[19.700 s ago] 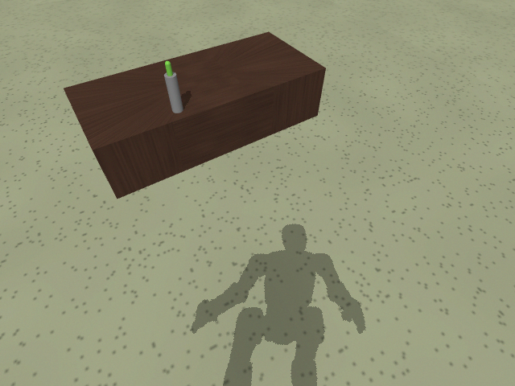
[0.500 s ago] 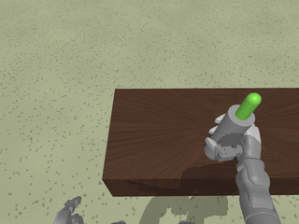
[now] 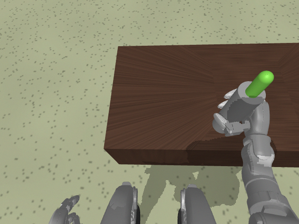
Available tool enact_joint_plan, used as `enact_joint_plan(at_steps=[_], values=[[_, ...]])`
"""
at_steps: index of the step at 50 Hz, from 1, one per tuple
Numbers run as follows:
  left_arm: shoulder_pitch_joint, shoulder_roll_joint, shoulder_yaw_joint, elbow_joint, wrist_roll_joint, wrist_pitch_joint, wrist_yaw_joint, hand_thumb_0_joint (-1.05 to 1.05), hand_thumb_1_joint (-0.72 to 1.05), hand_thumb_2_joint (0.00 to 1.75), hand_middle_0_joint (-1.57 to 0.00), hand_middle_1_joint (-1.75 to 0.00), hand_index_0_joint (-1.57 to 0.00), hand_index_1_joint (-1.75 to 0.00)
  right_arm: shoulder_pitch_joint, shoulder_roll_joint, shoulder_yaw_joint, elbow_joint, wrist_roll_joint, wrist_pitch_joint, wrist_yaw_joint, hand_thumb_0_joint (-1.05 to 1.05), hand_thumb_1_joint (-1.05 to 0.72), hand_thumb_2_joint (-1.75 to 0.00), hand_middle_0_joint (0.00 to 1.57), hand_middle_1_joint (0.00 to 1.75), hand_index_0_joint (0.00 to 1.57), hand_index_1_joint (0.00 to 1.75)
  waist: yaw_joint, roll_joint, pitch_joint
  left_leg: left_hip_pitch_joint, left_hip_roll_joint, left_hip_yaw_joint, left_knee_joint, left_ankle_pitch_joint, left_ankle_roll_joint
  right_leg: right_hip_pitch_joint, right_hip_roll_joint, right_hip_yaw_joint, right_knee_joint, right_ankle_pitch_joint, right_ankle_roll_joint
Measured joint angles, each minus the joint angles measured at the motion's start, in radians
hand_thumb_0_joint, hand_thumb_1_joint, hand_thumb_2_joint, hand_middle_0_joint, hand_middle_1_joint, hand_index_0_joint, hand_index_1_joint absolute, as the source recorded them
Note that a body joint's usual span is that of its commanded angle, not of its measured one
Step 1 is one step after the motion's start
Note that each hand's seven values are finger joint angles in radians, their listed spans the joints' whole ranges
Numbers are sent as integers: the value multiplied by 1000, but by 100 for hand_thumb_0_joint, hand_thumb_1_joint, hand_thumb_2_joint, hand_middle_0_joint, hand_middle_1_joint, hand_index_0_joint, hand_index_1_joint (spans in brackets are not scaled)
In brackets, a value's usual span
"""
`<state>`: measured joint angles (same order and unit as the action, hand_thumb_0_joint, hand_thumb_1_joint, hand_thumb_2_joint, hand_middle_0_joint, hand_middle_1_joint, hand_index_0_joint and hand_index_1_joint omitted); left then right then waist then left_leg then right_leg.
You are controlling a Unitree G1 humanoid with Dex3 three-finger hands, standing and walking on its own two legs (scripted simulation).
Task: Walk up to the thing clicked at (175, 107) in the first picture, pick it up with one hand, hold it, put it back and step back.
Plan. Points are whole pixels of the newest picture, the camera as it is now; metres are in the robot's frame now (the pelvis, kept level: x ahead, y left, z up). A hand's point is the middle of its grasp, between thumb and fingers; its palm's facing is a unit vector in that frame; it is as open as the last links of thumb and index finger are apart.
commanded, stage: crouch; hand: right
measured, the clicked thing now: (239, 105) +0.39 -0.19 +0.06
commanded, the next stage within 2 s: lower in 0.68 s
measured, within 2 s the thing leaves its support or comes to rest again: rests again in 1.78 s
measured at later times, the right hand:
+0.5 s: hand (221, 115) +0.43 -0.19 -0.08, palm faces +0.12 +0.99 -0.01, open 8.2 cm
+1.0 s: hand (216, 120) +0.44 -0.20 -0.14, palm faces +0.11 +0.99 -0.01, open 8.2 cm
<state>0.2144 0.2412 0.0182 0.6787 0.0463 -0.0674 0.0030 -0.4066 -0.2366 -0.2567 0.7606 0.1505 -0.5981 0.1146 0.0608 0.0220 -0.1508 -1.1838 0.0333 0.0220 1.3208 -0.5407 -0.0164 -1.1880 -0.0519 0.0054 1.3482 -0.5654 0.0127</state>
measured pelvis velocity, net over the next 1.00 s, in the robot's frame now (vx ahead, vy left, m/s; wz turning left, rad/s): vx -0.04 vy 0.00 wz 0.02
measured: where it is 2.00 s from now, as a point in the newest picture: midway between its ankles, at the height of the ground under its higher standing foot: outside the picture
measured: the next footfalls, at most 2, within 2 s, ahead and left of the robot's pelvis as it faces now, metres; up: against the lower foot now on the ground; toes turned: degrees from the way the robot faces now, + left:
none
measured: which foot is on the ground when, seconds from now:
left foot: down 0.00-1.00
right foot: down 0.00-1.00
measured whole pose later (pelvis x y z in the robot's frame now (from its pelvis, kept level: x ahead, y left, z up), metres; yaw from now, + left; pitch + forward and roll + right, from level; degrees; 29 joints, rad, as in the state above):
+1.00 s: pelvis -0.04 +0.00 -0.14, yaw +1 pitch +35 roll +3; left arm 0.18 0.27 0.02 0.66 0.07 -0.02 -0.03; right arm -0.71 -0.35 -0.40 0.93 0.10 -0.54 0.16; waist 0.11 -0.01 -0.19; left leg -1.80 0.04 0.03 1.83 -0.64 -0.02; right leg -1.82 -0.04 0.05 1.87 -0.66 0.01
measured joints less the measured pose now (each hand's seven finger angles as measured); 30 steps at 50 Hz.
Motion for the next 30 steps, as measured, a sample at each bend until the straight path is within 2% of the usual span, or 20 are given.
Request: enact_joint_plan(at_steps=[9, 18, 30], values=[[-15, 2, -2, -2, 1, 32, -24, 1, 91, 90, -20, -31, -21, -29, -124, -33, -57, 70, -8, 6, 14, 0, 27, -117, 84, 119, 86, 120, 13, -23, -14, -203, 2, 2, 169, -43, 3, -206, 1, 13, 171, -43, 1], [-29, 2, -4, -10, 5, 40, -34, 1, 90, 90, -20, -30, -21, -29, -183, -55, -107, 105, -22, 22, 26, 0, 27, -117, 84, 119, 86, 120, 25, -26, -29, -329, 0, 7, 271, -61, 7, -334, 0, 26, 274, -61, 5], [-41, 19, 2, -22, 12, 44, -33, 1, 90, 90, -20, -30, -21, -29, -247, -90, -127, 127, -37, 49, 43, 0, 27, -117, 85, 119, 86, 119, 37, -25, -37, -454, 2, 11, 372, -73, 8, -463, 3, 37, 380, -73, 5]])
